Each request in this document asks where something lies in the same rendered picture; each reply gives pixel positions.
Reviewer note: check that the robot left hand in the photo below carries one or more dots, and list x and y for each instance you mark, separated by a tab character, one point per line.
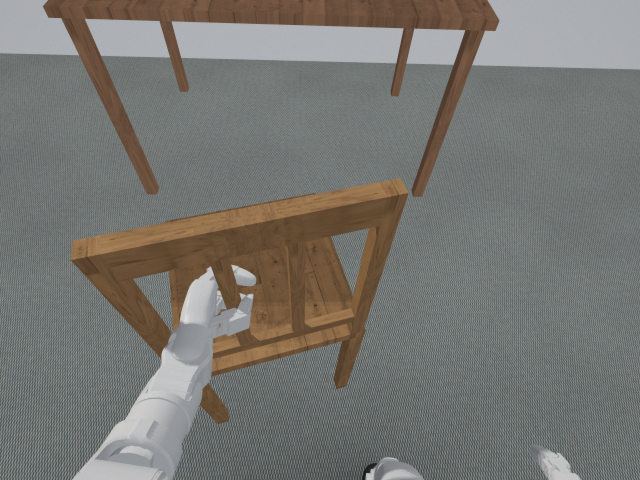
203	301

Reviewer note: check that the robot right hand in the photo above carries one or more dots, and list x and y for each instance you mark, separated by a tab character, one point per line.
555	467

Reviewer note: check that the right robot shin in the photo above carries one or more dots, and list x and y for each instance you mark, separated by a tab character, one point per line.
387	459

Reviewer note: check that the left robot forearm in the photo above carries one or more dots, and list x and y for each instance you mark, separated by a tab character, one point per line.
155	428

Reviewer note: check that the robot left upper arm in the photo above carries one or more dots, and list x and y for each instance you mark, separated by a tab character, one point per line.
108	470

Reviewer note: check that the chair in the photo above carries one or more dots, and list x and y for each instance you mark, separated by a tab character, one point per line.
302	299

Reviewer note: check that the table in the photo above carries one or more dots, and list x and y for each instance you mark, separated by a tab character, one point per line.
473	16

